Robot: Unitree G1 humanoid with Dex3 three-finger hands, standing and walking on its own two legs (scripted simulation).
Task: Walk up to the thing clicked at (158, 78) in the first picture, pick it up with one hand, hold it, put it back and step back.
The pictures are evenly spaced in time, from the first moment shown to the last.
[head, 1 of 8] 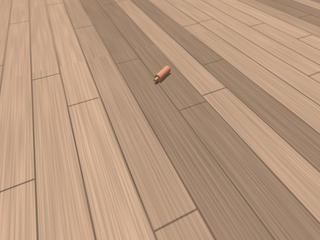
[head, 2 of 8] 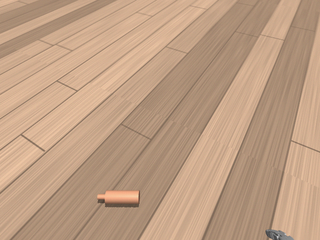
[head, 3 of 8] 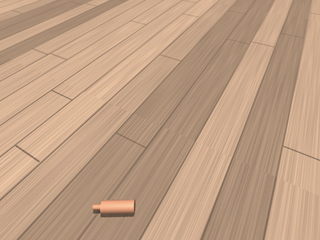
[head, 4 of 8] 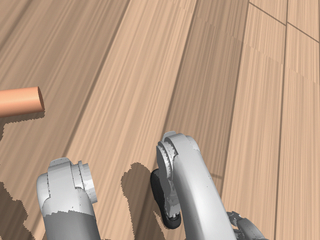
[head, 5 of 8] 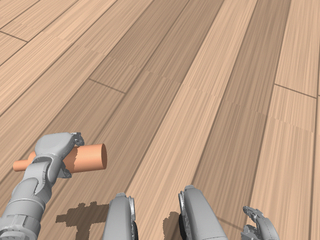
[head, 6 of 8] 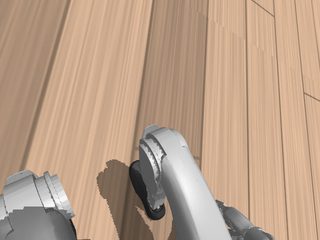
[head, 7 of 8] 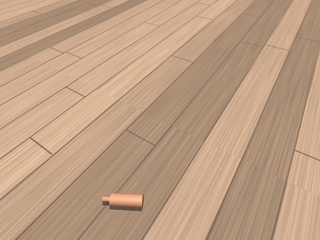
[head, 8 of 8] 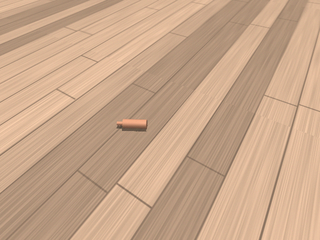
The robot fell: no
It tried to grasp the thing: yes
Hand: left
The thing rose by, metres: 0.66
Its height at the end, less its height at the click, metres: +0.00
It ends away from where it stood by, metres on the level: 0.01
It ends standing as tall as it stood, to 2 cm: yes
